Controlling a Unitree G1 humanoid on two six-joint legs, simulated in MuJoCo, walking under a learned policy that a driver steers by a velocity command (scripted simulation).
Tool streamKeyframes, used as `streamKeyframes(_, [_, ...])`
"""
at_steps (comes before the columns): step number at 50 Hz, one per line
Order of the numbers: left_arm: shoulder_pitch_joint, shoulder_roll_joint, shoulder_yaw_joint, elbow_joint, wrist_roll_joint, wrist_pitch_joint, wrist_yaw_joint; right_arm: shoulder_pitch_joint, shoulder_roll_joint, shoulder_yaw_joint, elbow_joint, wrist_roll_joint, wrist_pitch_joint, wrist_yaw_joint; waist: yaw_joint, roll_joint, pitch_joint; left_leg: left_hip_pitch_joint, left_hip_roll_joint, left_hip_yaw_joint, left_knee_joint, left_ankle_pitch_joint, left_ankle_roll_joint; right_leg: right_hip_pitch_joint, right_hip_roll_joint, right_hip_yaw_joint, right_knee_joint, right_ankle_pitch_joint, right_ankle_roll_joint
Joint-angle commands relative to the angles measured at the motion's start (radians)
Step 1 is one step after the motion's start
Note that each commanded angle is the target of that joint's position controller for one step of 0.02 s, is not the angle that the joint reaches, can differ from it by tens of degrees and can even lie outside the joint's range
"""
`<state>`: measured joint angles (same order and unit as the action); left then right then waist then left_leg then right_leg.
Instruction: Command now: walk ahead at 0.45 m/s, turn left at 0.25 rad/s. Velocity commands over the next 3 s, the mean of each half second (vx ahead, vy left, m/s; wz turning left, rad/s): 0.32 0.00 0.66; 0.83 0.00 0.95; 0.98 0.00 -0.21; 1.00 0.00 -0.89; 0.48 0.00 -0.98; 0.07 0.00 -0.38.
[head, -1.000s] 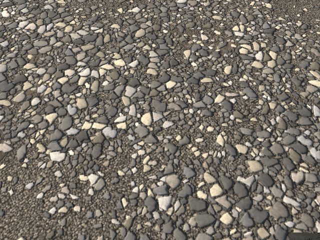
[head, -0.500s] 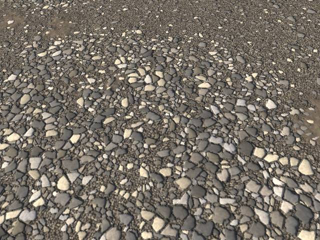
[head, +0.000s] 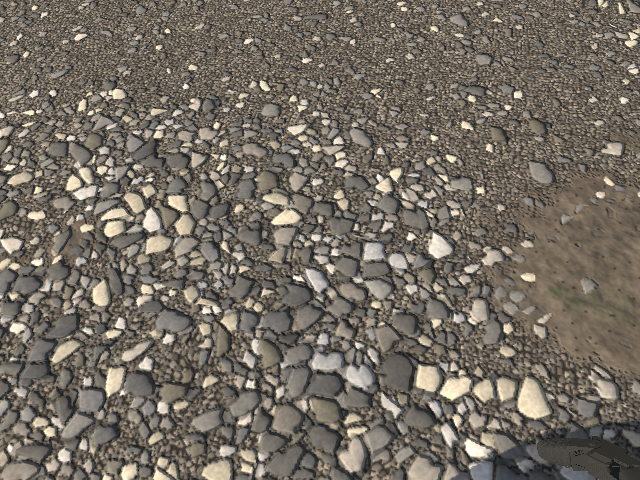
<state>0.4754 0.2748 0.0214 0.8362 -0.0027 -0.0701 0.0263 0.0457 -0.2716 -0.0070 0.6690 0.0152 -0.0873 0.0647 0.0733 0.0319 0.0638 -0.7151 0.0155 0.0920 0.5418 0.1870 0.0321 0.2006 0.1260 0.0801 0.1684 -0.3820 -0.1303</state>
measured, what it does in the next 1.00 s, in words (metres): walks ahead, turning left: left foot, then right foot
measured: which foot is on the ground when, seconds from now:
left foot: up 0.00-0.04, down 0.06-0.54, up 0.56-1.00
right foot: down 0.00-0.06, up 0.08-0.54, down 0.56-1.00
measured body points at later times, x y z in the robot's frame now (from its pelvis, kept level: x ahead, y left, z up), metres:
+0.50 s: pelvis +0.27 -0.02 +0.02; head +0.29 +0.01 +0.47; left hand +0.37 +0.29 -0.06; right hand +0.50 -0.26 -0.06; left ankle +0.27 +0.06 -0.72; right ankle +0.44 -0.13 -0.70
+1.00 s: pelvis +0.50 +0.11 -0.01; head +0.54 +0.13 +0.44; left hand +0.23 +0.21 -0.11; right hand +0.84 +0.17 -0.08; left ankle +0.53 +0.30 -0.67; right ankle +0.43 -0.12 -0.72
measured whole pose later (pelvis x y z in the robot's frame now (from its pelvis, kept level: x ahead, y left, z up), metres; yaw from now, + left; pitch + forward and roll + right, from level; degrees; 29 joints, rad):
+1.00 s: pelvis +0.50 +0.11 -0.01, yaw +52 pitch +3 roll +0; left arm 0.58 0.28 0.03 0.86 0.04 -0.09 0.02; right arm 0.02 -0.32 -0.03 0.60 -0.04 0.03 0.12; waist 0.11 0.06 0.01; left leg -0.78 0.03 0.11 0.91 -0.14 0.10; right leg 0.22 -0.02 -0.24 0.18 -0.44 0.04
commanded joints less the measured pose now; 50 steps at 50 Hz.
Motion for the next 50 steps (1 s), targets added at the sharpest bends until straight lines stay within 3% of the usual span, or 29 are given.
streamKeyframes(1, [-0.042,0.232,0.061,-0.054,0.041,0.005,0.055,0.083,-0.133,-0.055,-0.015,0.030,-0.053,0.006,-0.104,-0.126,-0.150,0.350,-0.136,0.010,-0.050,0.134,0.025,-0.043,-0.247,-0.069,0.220,1.231,0.120])
streamKeyframes(2, [-0.103,0.239,0.066,-0.075,0.063,0.012,0.057,0.256,-0.177,-0.077,0.035,0.033,-0.042,-0.002,-0.188,-0.153,-0.213,0.519,-0.152,0.011,-0.011,0.122,0.022,-0.090,-0.227,-0.087,0.404,1.287,0.142])
streamKeyframes(3, [-0.215,0.232,0.065,-0.110,0.069,0.016,0.052,0.449,-0.204,-0.091,0.086,0.025,-0.028,-0.017,-0.302,-0.131,-0.247,0.731,-0.120,-0.021,-0.060,0.174,0.031,-0.236,-0.178,-0.118,0.714,1.220,0.186])
streamKeyframes(4, [-0.175,0.084,0.031,-0.153,0.098,0.019,0.034,0.526,-0.225,-0.083,0.119,-0.005,-0.026,-0.028,-0.229,0.221,-0.277,1.031,0.058,-0.252,0.047,0.413,0.126,-0.602,-0.015,-0.084,1.228,0.076,0.244])
streamKeyframes(5, [0.039,0.012,0.000,-0.167,0.024,0.005,0.009,0.433,-0.245,-0.080,0.053,-0.069,-0.046,-0.024,-0.114,0.280,-0.502,1.273,0.312,-0.826,-0.031,0.363,0.365,-0.873,0.067,0.112,1.575,-0.255,0.284])
streamKeyframes(6, [0.006,0.126,0.012,-0.169,-0.010,-0.011,-0.006,0.308,-0.234,-0.101,-0.019,-0.058,-0.030,-0.032,-0.140,0.096,-0.518,1.172,0.307,-0.907,-0.167,0.041,0.380,-0.877,0.010,0.189,1.555,-0.113,0.245])
streamKeyframes(7, [-0.130,0.184,0.024,-0.210,-0.008,-0.019,-0.012,0.225,-0.184,-0.092,-0.053,-0.023,-0.007,-0.045,-0.123,-0.076,-0.344,0.950,0.247,-0.812,-0.227,-0.227,0.343,-0.865,-0.038,0.168,1.450,-0.056,0.205])
streamKeyframes(8, [-0.191,0.177,0.024,-0.239,0.008,-0.020,-0.017,0.167,-0.160,-0.079,-0.065,0.000,0.005,-0.048,-0.062,-0.202,-0.202,0.726,0.201,-0.769,-0.295,-0.315,0.318,-0.845,-0.056,0.123,1.365,-0.035,0.175])
streamKeyframes(10, [-0.207,0.162,0.023,-0.262,0.028,0.000,-0.020,0.121,-0.172,-0.084,-0.085,-0.011,0.010,-0.052,-0.013,-0.148,-0.078,0.477,0.105,-0.657,-0.331,-0.194,0.292,-0.778,-0.091,0.116,1.198,-0.016,0.171])
streamKeyframes(12, [-0.201,0.128,0.016,-0.264,0.042,0.003,-0.007,0.134,-0.171,-0.088,-0.073,-0.003,0.015,-0.054,-0.009,-0.096,-0.069,0.375,0.047,-0.540,-0.289,0.080,0.278,-0.731,-0.105,0.086,1.021,-0.028,0.197])
streamKeyframes(15, [-0.273,0.095,0.009,-0.291,0.037,0.017,0.017,0.178,-0.221,-0.109,-0.055,0.005,0.045,-0.078,-0.032,-0.048,-0.180,0.397,0.021,-0.508,-0.209,0.275,0.248,-0.710,-0.070,0.065,0.837,0.050,0.242])
streamKeyframes(16, [-0.289,0.102,0.012,-0.293,0.029,0.025,0.023,0.177,-0.230,-0.114,-0.057,0.015,0.062,-0.089,-0.038,-0.025,-0.215,0.415,0.008,-0.511,-0.192,0.205,0.218,-0.706,-0.062,0.076,0.798,0.114,0.250])
streamKeyframes(17, [-0.308,0.104,0.015,-0.293,0.021,0.033,0.023,0.164,-0.227,-0.114,-0.065,0.029,0.078,-0.100,-0.041,-0.009,-0.242,0.421,-0.011,-0.519,-0.197,-0.034,0.189,-0.700,-0.064,0.087,0.758,0.181,0.252])
streamKeyframes(19, [-0.378,0.097,0.014,-0.306,0.006,0.039,0.014,0.148,-0.217,-0.107,-0.090,0.039,0.095,-0.112,-0.079,0.051,-0.205,0.392,-0.028,-0.588,-0.259,-0.597,0.166,-0.710,-0.071,0.098,0.665,0.243,0.246])
streamKeyframes(21, [-0.454,0.096,0.016,-0.326,-0.003,0.018,0.004,0.168,-0.210,-0.104,-0.097,0.029,0.096,-0.111,-0.119,0.129,-0.149,0.413,-0.013,-0.656,-0.275,-0.750,0.169,-0.721,-0.067,0.102,0.555,0.237,0.238])
streamKeyframes(23, [-0.491,0.104,0.024,-0.326,-0.008,-0.014,-0.005,0.198,-0.198,-0.104,-0.096,0.023,0.097,-0.106,-0.145,0.134,-0.140,0.453,-0.004,-0.687,-0.239,-0.772,0.167,-0.666,-0.058,0.103,0.439,0.226,0.227])
streamKeyframes(25, [-0.460,0.118,0.042,-0.308,-0.025,-0.035,-0.010,0.184,-0.180,-0.099,-0.106,0.020,0.099,-0.098,-0.127,0.144,-0.122,0.415,-0.001,-0.720,-0.197,-0.798,0.161,-0.538,-0.058,0.096,0.357,0.182,0.213])
streamKeyframes(26, [-0.369,0.108,0.018,-0.263,0.040,-0.004,-0.016,0.138,-0.246,-0.122,-0.096,-0.082,0.109,-0.052,-0.091,0.120,-0.098,0.314,-0.043,-0.685,-0.150,-0.838,0.133,-0.448,-0.048,0.035,0.327,0.074,0.176])
streamKeyframes(27, [-0.302,0.122,0.031,-0.252,0.041,-0.001,-0.011,0.113,-0.204,-0.116,-0.113,-0.076,0.107,-0.040,-0.038,0.068,-0.070,0.182,-0.076,-0.651,-0.074,-0.882,0.100,-0.304,-0.079,0.045,0.262,0.073,0.150])
streamKeyframes(28, [-0.209,0.193,0.049,-0.247,0.040,-0.006,0.002,0.116,-0.129,-0.095,-0.124,-0.051,0.094,-0.039,0.012,-0.065,-0.102,0.035,-0.145,-0.523,0.143,-0.919,0.052,-0.138,-0.254,0.217,0.174,-0.084,0.110])
streamKeyframes(29, [-0.175,0.314,0.075,-0.256,0.066,-0.002,0.007,0.107,-0.066,-0.072,-0.164,-0.018,0.081,-0.039,0.015,-0.264,-0.138,-0.136,-0.248,-0.305,0.397,-0.839,0.008,-0.049,-0.496,0.627,0.006,-0.452,0.037])
streamKeyframes(30, [-0.218,0.297,0.081,-0.244,0.064,0.000,-0.002,0.107,-0.136,-0.078,-0.162,-0.044,0.073,-0.041,-0.022,-0.167,-0.105,-0.207,-0.128,-0.285,0.536,-0.673,0.004,-0.112,-0.530,0.767,-0.015,-0.531,0.001])
streamKeyframes(31, [-0.227,0.235,0.067,-0.242,0.049,0.002,-0.007,0.087,-0.171,-0.087,-0.153,-0.053,0.074,-0.035,-0.028,-0.104,-0.083,-0.203,-0.078,-0.268,0.579,-0.580,0.001,-0.154,-0.502,0.644,0.029,-0.456,0.013])
streamKeyframes(32, [-0.224,0.200,0.056,-0.235,0.038,0.002,-0.009,0.083,-0.177,-0.089,-0.143,-0.061,0.077,-0.022,-0.028,-0.085,-0.066,-0.185,-0.057,-0.252,0.590,-0.522,-0.008,-0.186,-0.437,0.484,0.039,-0.335,0.044])
streamKeyframes(34, [-0.182,0.187,0.047,-0.211,0.030,-0.003,-0.004,0.099,-0.166,-0.087,-0.128,-0.070,0.091,0.010,-0.025,-0.149,-0.063,-0.152,-0.025,-0.197,0.658,-0.442,-0.023,-0.221,-0.355,0.279,0.018,-0.169,0.071])
streamKeyframes(40, [-0.051,0.161,0.045,-0.145,0.034,-0.030,-0.028,0.012,-0.143,-0.070,-0.142,-0.056,0.110,0.029,0.001,-0.146,0.006,-0.244,0.017,-0.174,0.725,-0.290,-0.026,-0.215,-0.344,0.048,-0.028,0.028,0.090])
streamKeyframes(45, [0.058,0.134,0.038,-0.069,0.039,-0.040,-0.024,-0.149,-0.111,-0.048,-0.165,-0.056,0.102,0.051,0.047,-0.130,0.102,-0.265,0.023,-0.053,0.528,-0.260,0.003,-0.142,-0.336,-0.126,-0.068,0.266,0.109])
streamKeyframes(48, [0.113,0.140,0.037,-0.016,0.047,-0.037,-0.007,-0.229,-0.071,-0.020,-0.190,-0.055,0.093,0.062,0.051,-0.131,0.113,-0.209,0.014,0.053,0.372,-0.329,0.061,-0.047,-0.343,-0.236,-0.023,0.618,0.135])
streamKeyframes(50, [0.095,0.154,0.033,0.000,0.047,-0.033,0.009,-0.199,-0.051,-0.005,-0.183,-0.054,0.092,0.051,-0.005,-0.151,0.058,0.037,-0.071,0.143,0.241,-0.385,0.120,-0.086,-0.342,-0.321,0.084,1.222,0.154])
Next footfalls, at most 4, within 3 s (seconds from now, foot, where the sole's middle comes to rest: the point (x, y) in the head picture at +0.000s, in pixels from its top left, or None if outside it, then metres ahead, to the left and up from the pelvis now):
0.06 left None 0.31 0.06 -0.76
0.56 right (418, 465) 0.46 -0.09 -0.76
1.08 left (217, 393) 0.59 0.33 -0.76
1.52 right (131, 254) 0.94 0.61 -0.76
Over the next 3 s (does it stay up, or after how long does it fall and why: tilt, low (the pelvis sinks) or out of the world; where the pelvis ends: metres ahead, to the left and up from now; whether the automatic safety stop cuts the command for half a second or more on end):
stays up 1.53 0.99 0.01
